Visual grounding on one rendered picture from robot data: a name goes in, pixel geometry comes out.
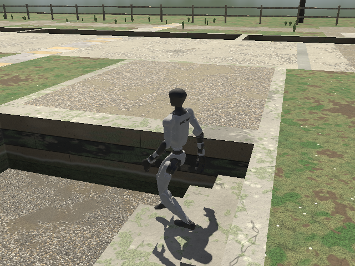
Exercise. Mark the robot right upper arm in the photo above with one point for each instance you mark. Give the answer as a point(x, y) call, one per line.
point(193, 121)

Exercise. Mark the right robot forearm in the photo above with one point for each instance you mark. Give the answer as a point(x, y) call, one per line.
point(200, 144)

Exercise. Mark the robot left upper arm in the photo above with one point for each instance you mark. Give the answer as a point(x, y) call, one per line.
point(168, 123)

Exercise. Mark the robot left foot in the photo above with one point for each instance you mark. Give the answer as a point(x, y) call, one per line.
point(180, 223)

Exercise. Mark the robot right foot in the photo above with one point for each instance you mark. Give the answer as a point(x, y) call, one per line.
point(159, 206)

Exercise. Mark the left robot forearm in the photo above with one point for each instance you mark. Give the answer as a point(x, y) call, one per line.
point(161, 150)

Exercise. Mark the left robot hand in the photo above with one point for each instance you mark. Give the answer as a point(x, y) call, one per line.
point(146, 164)

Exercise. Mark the right robot hand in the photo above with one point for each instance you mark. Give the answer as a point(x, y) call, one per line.
point(202, 160)

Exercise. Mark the robot foot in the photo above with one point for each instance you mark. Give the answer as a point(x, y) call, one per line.
point(159, 206)
point(180, 223)

